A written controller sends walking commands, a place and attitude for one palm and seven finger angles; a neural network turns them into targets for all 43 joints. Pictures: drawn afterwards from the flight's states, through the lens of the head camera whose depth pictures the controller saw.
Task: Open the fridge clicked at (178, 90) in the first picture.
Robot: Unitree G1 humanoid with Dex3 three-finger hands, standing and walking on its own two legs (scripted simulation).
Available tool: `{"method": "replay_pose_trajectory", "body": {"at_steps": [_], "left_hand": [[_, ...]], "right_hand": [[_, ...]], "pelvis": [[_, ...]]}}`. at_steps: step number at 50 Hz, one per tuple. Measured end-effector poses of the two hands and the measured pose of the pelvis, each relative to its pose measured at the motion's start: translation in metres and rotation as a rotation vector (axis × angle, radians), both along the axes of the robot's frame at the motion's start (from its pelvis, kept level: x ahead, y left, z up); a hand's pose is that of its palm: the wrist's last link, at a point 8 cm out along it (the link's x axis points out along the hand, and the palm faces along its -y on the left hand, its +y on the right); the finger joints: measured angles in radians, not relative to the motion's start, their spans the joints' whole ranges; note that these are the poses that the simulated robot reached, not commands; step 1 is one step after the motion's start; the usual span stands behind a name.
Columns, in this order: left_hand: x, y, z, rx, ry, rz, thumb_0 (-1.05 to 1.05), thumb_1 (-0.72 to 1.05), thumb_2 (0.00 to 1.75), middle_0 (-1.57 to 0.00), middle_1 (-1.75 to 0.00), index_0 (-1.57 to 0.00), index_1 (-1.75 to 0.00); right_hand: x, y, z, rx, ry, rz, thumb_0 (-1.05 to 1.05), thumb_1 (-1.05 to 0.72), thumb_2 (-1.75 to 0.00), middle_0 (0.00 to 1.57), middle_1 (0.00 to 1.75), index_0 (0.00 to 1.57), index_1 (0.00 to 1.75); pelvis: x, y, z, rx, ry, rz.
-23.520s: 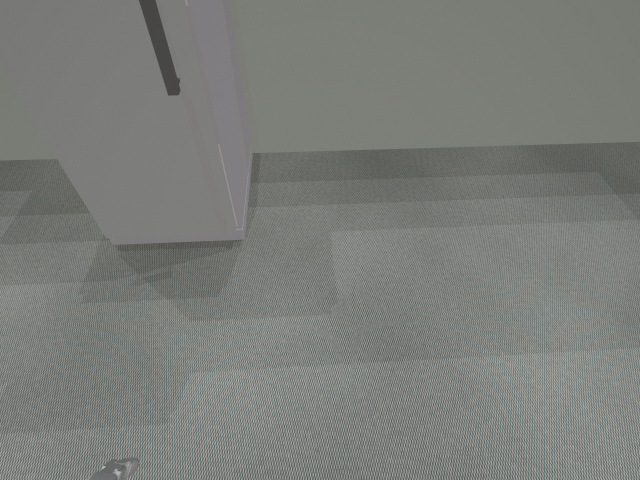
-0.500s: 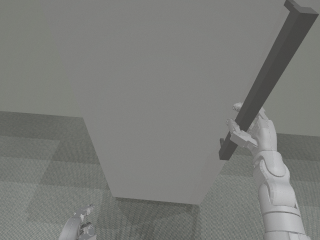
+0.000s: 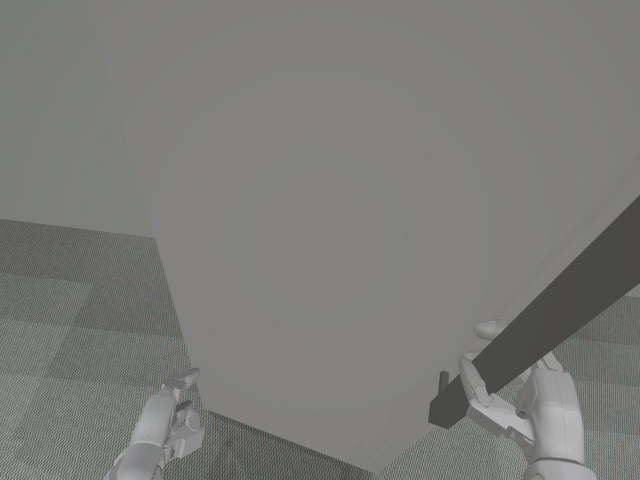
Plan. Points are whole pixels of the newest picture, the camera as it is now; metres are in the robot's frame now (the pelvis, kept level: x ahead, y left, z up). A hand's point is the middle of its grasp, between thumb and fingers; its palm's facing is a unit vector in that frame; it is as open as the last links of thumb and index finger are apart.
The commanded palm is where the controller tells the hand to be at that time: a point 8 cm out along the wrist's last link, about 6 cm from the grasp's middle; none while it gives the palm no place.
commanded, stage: walk backward, drawing the door open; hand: right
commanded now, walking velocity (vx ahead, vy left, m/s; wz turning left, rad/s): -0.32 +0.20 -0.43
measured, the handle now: (515, 326) +0.26 -0.16 +0.15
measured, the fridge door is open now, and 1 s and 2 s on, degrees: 14 48 70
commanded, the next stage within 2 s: stop walking and hold the door back in 1.44 s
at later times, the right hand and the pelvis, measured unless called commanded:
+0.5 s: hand out of the picture +0.13 -0.08 +0.09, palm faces +0.45 +0.85 -0.26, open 7.0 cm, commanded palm +0.08 -0.11 +0.09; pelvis -0.06 +0.14 -0.03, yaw -17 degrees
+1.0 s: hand out of the picture +0.02 +0.04 +0.09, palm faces +0.75 +0.60 -0.27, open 7.1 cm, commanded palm -0.04 +0.03 +0.09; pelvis -0.07 +0.33 -0.04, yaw -42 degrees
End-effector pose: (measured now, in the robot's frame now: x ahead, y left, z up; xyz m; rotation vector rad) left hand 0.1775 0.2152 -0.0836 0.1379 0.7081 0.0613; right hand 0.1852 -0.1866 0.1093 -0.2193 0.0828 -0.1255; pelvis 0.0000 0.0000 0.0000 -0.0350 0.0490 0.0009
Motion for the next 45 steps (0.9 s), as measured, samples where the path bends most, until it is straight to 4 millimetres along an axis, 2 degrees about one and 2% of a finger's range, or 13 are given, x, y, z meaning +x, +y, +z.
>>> {"method": "replay_pose_trajectory", "body": {"at_steps": [7, 9, 11, 13, 17, 24, 30, 33, 35, 37, 41, 45], "left_hand": [[-0.002, 0.009, -0.006, 0.018, 0.038, -0.088, 0.01, 0.9, 0.9, -0.21, -0.3, -0.2, -0.3], [-0.002, 0.014, -0.009, 0.042, 0.038, -0.103, 0.01, 0.9, 0.9, -0.21, -0.3, -0.21, -0.3], [-0.002, 0.022, -0.017, 0.054, 0.013, -0.095, 0.01, 0.9, 0.9, -0.21, -0.3, -0.21, -0.3], [-0.007, 0.031, -0.022, 0.04, 0.01, -0.082, 0.01, 0.9, 0.9, -0.21, -0.3, -0.21, -0.3], [-0.022, 0.048, -0.027, 0.033, 0.017, -0.113, 0.01, 0.9, 0.9, -0.21, -0.3, -0.21, -0.3], [-0.036, 0.09, -0.041, 0.043, 0.069, -0.181, 0.01, 0.9, 0.9, -0.21, -0.3, -0.21, -0.3], [-0.041, 0.126, -0.036, 0.136, 0.101, -0.262, 0.01, 0.9, 0.9, -0.21, -0.3, -0.21, -0.3], [-0.038, 0.134, -0.03, 0.167, 0.065, -0.324, 0.01, 0.9, 0.9, -0.2, -0.3, -0.2, -0.3], [-0.036, 0.137, -0.031, 0.174, 0.013, -0.359, 0.01, 0.9, 0.9, -0.2, -0.3, -0.2, -0.3], [-0.037, 0.14, -0.031, 0.162, 0.009, -0.388, 0.01, 0.9, 0.9, -0.2, -0.3, -0.2, -0.3], [-0.038, 0.144, -0.028, 0.119, 0.047, -0.495, 0.01, 0.9, 0.9, -0.2, -0.3, -0.2, -0.3], [-0.024, 0.153, -0.036, 0.074, 0.064, -0.594, 0.01, 0.9, 0.9, -0.21, -0.3, -0.21, -0.3]], "right_hand": [[-0.02, 0.011, -0.001, -0.005, -0.025, -0.065, -0.05, -0.55, -0.76, 0.36, 1.33, 0.27, 1.4], [-0.026, 0.015, -0.003, 0.006, -0.05, -0.075, -0.04, -0.55, -0.76, 0.37, 1.34, 0.28, 1.4], [-0.03, 0.018, -0.007, 0.008, -0.097, -0.079, -0.04, -0.55, -0.77, 0.38, 1.36, 0.27, 1.4], [-0.034, 0.021, -0.009, -0.014, -0.133, -0.106, -0.05, -0.54, -0.77, 0.4, 1.37, 0.27, 1.4], [-0.049, 0.032, -0.008, -0.051, -0.121, -0.182, -0.06, -0.56, -0.77, 0.42, 1.39, 0.23, 1.4], [-0.09, 0.063, -0.008, -0.075, -0.123, -0.32, -0.07, -0.57, -0.78, 0.41, 1.38, 0.2, 1.4], [-0.124, 0.091, -0.008, -0.053, -0.125, -0.388, -0.05, -0.58, -0.77, 0.41, 1.38, 0.23, 1.4], [-0.14, 0.104, -0.01, -0.027, -0.148, -0.404, -0.04, -0.57, -0.75, 0.41, 1.38, 0.25, 1.4], [-0.15, 0.114, -0.012, -0.017, -0.19, -0.405, -0.03, -0.57, -0.75, 0.42, 1.39, 0.26, 1.4], [-0.16, 0.123, -0.014, -0.033, -0.212, -0.418, -0.04, -0.56, -0.74, 0.43, 1.39, 0.26, 1.4], [-0.179, 0.145, -0.011, -0.056, -0.179, -0.484, -0.05, -0.56, -0.72, 0.43, 1.39, 0.25, 1.4], [-0.197, 0.173, -0.01, -0.065, -0.158, -0.582, -0.04, -0.57, -0.74, 0.42, 1.37, 0.24, 1.4]], "pelvis": [[-0.016, 0.027, 0.001, -0.014, -0.012, -0.062], [-0.019, 0.033, -0.004, -0.001, -0.027, -0.068], [-0.02, 0.037, -0.017, 0.023, -0.049, -0.038], [-0.025, 0.05, -0.024, -0.009, -0.071, -0.062], [-0.037, 0.077, -0.023, -0.008, -0.08, -0.167], [-0.057, 0.134, -0.028, -0.002, -0.064, -0.275], [-0.069, 0.168, -0.02, -0.031, -0.049, -0.404], [-0.077, 0.183, -0.022, -0.019, -0.033, -0.463], [-0.084, 0.192, -0.032, 0.009, -0.028, -0.492], [-0.09, 0.208, -0.033, -0.014, -0.048, -0.524], [-0.088, 0.242, -0.022, 0.012, -0.088, -0.615], [-0.08, 0.277, -0.022, 0.034, -0.099, -0.667]]}}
